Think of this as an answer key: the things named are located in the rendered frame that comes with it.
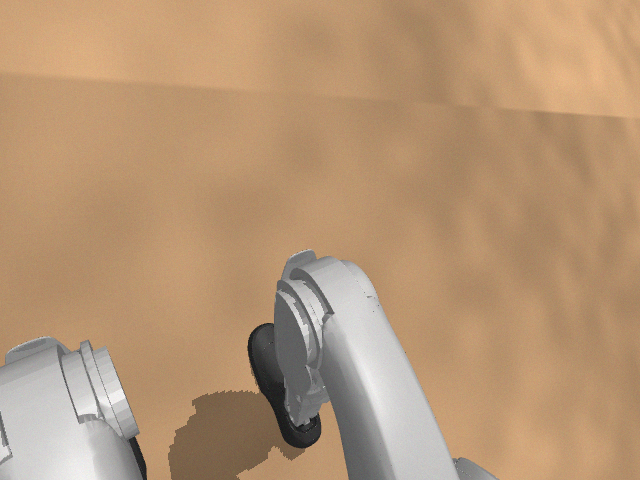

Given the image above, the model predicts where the right robot foot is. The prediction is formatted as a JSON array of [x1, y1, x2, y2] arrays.
[[248, 323, 321, 448]]

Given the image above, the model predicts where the left robot foot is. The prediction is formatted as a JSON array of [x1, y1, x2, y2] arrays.
[[129, 436, 147, 480]]

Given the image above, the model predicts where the right robot hand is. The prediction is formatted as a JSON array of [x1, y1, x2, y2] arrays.
[[452, 458, 499, 480]]

